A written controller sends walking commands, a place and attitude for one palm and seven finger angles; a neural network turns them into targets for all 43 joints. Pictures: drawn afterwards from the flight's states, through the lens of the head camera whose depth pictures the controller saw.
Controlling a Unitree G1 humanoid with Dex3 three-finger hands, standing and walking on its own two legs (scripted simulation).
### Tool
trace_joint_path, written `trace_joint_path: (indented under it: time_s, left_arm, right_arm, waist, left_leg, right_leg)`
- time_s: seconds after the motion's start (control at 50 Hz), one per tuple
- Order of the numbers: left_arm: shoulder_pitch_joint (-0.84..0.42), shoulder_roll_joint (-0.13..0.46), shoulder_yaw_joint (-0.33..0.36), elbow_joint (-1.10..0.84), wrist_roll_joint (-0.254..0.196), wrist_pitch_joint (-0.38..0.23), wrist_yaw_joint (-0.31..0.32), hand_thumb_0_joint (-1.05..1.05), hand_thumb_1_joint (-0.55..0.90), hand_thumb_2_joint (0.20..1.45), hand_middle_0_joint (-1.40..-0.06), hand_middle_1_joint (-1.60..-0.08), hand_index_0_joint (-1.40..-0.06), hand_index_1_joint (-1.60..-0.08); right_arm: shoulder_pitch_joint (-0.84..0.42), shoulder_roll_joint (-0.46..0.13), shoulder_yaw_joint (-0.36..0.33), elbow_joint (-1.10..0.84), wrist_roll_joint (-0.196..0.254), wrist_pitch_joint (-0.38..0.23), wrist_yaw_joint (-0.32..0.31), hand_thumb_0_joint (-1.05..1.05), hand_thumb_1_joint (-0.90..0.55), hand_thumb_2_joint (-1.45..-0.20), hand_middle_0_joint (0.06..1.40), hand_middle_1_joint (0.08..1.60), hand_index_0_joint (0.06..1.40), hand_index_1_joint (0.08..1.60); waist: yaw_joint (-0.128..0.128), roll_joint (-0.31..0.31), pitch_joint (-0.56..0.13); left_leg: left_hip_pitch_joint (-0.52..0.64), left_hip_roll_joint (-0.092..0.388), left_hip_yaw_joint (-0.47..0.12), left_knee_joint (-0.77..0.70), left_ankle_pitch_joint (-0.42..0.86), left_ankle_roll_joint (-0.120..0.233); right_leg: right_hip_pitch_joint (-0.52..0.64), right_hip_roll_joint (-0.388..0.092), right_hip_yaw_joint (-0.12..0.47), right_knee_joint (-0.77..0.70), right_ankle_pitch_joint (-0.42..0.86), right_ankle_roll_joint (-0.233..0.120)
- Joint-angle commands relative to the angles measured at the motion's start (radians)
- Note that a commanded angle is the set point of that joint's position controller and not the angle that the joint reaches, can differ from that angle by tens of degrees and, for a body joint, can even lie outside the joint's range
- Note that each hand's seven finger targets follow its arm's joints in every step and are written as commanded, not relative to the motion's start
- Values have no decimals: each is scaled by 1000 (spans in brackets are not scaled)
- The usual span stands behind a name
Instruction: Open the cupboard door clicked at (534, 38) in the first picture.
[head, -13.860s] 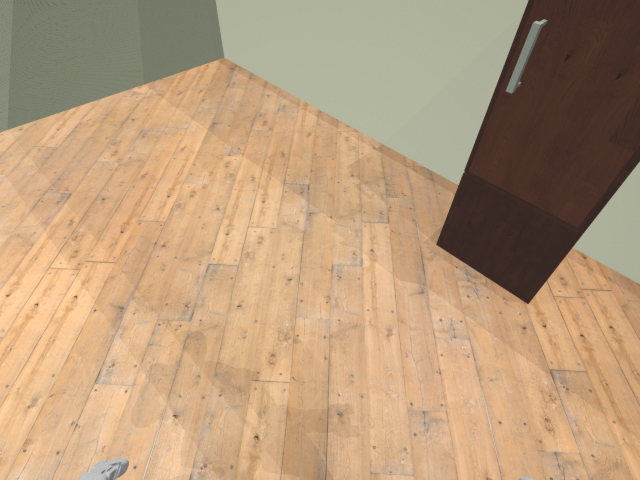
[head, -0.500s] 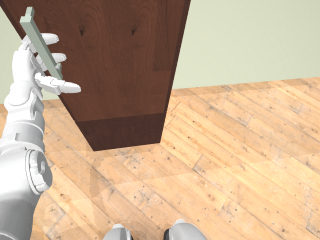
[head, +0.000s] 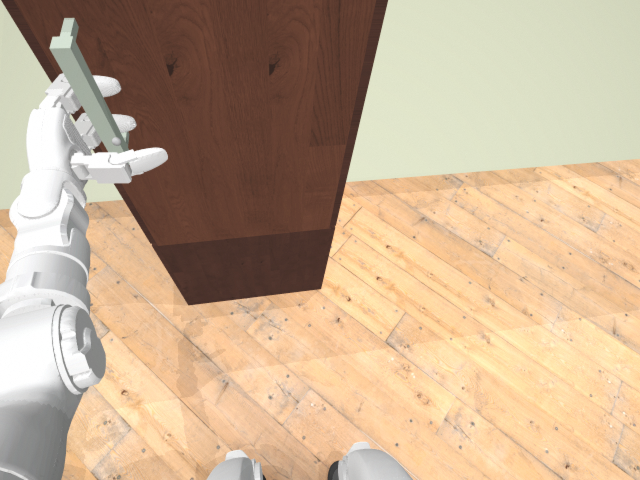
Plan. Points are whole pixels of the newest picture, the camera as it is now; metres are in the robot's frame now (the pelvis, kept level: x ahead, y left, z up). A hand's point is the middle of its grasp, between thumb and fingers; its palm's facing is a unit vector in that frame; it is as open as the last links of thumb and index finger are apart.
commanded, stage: close the thumb around the handle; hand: left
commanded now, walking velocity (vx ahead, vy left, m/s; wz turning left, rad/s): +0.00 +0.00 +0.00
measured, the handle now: (99, 100) +0.56 +0.23 +0.11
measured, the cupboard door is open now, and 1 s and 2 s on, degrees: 0 17 46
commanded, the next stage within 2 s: pull the door open along its arc in 0.40 s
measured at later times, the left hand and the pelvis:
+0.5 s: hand (118, 138) +0.51 +0.21 +0.10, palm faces +0.08 -1.00 +0.01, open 5.6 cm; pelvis +0.00 +0.01 +0.00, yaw +0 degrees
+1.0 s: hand (136, 201) +0.42 +0.17 +0.10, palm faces +0.09 -0.99 +0.06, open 5.9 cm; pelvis +0.01 +0.00 +0.01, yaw -1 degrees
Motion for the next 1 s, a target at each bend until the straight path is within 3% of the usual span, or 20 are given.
trace_joint_path:
  time_s: [0.0, 0.02, 0.04, 0.06, 0.12, 0.18, 0.22, 0.26, 0.4, 0.44, 0.48, 0.5, 0.66, 0.68, 0.82, 0.84, 0.9, 0.92, 0.94, 0.98]
  left_arm:
    - [-489, 261, 11, -221, -12, -68, -3, 0, 396, 684, -364, -1296, -364, -1296]
    - [-485, 265, 22, -221, -13, -75, 0, 0, 452, 708, -368, -1302, -368, -1302]
    - [-500, 287, 33, -261, -12, -87, 1, 0, 508, 732, -372, -1308, -372, -1308]
    - [-491, 241, 8, -270, -17, -92, -1, 0, 564, 756, -376, -1314, -376, -1314]
    - [-469, 186, -22, -244, -24, -97, -4, 0, 732, 828, -388, -1332, -388, -1332]
    - [-454, 226, 2, -196, -20, -68, -1, 0, 900, 900, -400, -1350, -400, -1350]
    - [-466, 236, 4, -205, -13, -62, 2, 0, 900, 900, -400, -1350, -400, -1350]
    - [-474, 192, -33, -222, -6, -66, 8, 0, 900, 900, -400, -1350, -400, -1350]
    - [-470, 234, 11, -181, -9, -67, 25, 0, 900, 900, -400, -1350, -400, -1350]
    - [-483, 245, 12, -221, 0, -80, 25, 0, 900, 900, -400, -1350, -400, -1350]
    - [-472, 187, -30, -228, 1, -82, 20, 0, 900, 900, -400, -1350, -400, -1350]
    - [-497, 242, 9, -218, 3, -81, 24, 0, 900, 900, -400, -1350, -400, -1350]
    - [-296, 197, 11, -322, -31, -88, 8, 0, 900, 900, -400, -1350, -400, -1350]
    - [-249, 180, 6, -326, -39, -82, 5, 0, 900, 900, -400, -1350, -400, -1350]
    - [89, 82, -17, -534, -105, -39, 7, 0, 900, 900, -400, -1350, -400, -1350]
    - [132, 67, -29, -591, -111, -34, 10, 0, 900, 900, -400, -1350, -400, -1350]
    - [278, 20, -44, -693, -135, -6, 22, 0, 900, 900, -400, -1350, -400, -1350]
    - [284, 33, 109, -765, -190, 10, 159, 0, 900, 900, -400, -1350, -400, -1350]
    - [346, -78, 13, -775, -168, 29, 226, 0, 900, 900, -400, -1350, -400, -1350]
    - [441, -136, -8, -891, -149, 38, 306, 0, 900, 900, -400, -1350, -400, -1350]
  right_arm:
    - [164, -185, -67, -40, -4, -15, -11, 0, -900, -900, 200, 300, 200, 300]
    - [169, -186, -68, -41, -5, -15, -12, 0, -900, -900, 200, 300, 200, 300]
    - [169, -187, -69, -40, -6, -15, -12, 0, -900, -900, 200, 300, 200, 300]
    - [166, -180, -71, -42, -7, -19, -9, 0, -900, -900, 200, 300, 200, 300]
    - [167, -178, -72, -32, -10, -20, -4, 0, -900, -900, 200, 300, 200, 300]
    - [167, -188, -71, -31, -6, -14, -5, 0, -900, -900, 200, 300, 200, 300]
    - [168, -189, -69, -36, -6, -15, -8, 0, -900, -900, 200, 300, 200, 300]
    - [165, -181, -70, -37, -7, -15, -4, 0, -900, -900, 200, 300, 200, 300]
    - [173, -190, -69, -36, -10, -20, -4, 0, -900, -900, 200, 300, 200, 300]
    - [171, -186, -69, -40, -11, -21, -5, 0, -900, -900, 200, 300, 200, 300]
    - [165, -179, -70, -40, -10, -21, -2, 0, -900, -900, 200, 300, 200, 300]
    - [170, -185, -69, -31, -12, -20, -4, 0, -900, -900, 200, 300, 200, 300]
    - [142, -176, -77, -74, -2, -14, 4, 0, -900, -900, 200, 300, 200, 300]
    - [138, -174, -78, -81, 1, -13, 4, 0, -900, -900, 200, 300, 200, 300]
    - [58, -155, -84, -147, 26, -20, 11, 0, -900, -900, 200, 300, 200, 300]
    - [37, -150, -84, -157, 32, -23, 11, 0, -900, -900, 200, 300, 200, 300]
    - [-4, -142, -83, -181, 39, -37, 14, 0, -900, -900, 200, 300, 200, 300]
    - [-45, -114, -83, -186, 30, -48, 14, 0, -900, -900, 200, 300, 200, 300]
    - [-64, -108, -77, -188, 30, -60, 21, 0, -900, -900, 200, 300, 200, 300]
    - [-83, -103, -79, -191, 26, -79, 34, 0, -900, -900, 200, 300, 200, 300]
  waist:
    - [-18, 111, -414]
    - [-18, 103, -426]
    - [-9, 138, -471]
    - [-11, 144, -495]
    - [-18, 143, -461]
    - [-12, 108, -424]
    - [-10, 116, -417]
    - [-15, 138, -423]
    - [-15, 65, -413]
    - [-6, 117, -453]
    - [-11, 139, -445]
    - [-13, 125, -429]
    - [45, 124, -503]
    - [53, 91, -482]
    - [113, 29, -416]
    - [121, 53, -406]
    - [138, 7, -350]
    - [223, -6, -324]
    - [186, -4, -285]
    - [199, 24, -292]
  left_leg:
    - [326, -37, -87, -79, 380, 0]
    - [338, -37, -90, -74, 398, 2]
    - [375, -33, -99, -74, 439, -5]
    - [401, -33, -97, -68, 461, -6]
    - [420, -27, -105, -63, 480, -9]
    - [356, -31, -100, -78, 413, -8]
    - [355, -31, -101, -80, 416, -6]
    - [386, -28, -108, -78, 431, -11]
    - [325, -33, -102, -81, 372, -5]
    - [356, -34, -101, -79, 405, -7]
    - [384, -30, -104, -74, 423, -12]
    - [367, -27, -104, -71, 410, -10]
    - [408, -29, -85, -83, 490, -13]
    - [392, -29, -82, -89, 493, -12]
    - [349, -39, -42, -140, 477, 1]
    - [352, -39, -35, -147, 476, 0]
    - [328, -45, -23, -173, 430, 0]
    - [280, -54, -24, -186, 410, -7]
    - [293, -54, -19, -203, 386, -14]
    - [326, -49, -24, -212, 412, -25]
  right_leg:
    - [127, 35, 45, -68, 335, -1]
    - [130, 37, 44, -65, 346, -4]
    - [129, 36, 41, -55, 359, -4]
    - [122, 38, 40, -54, 367, -3]
    - [81, 41, 31, -56, 349, -7]
    - [101, 39, 33, -60, 324, -3]
    - [102, 37, 31, -58, 325, -8]
    - [70, 38, 27, -57, 313, -7]
    - [103, 38, 33, -60, 296, -3]
    - [108, 35, 35, -53, 316, -5]
    - [74, 37, 29, -53, 311, -6]
    - [74, 38, 31, -55, 304, -6]
    - [162, 42, 29, -52, 379, -8]
    - [180, 43, 27, -54, 388, -9]
    - [318, 37, 33, -86, 454, -11]
    - [325, 33, 36, -89, 460, -9]
    - [362, 28, 35, -105, 457, -7]
    - [377, 26, 23, -120, 421, -6]
    - [365, 26, 18, -125, 396, -3]
    - [366, 22, 8, -115, 390, -7]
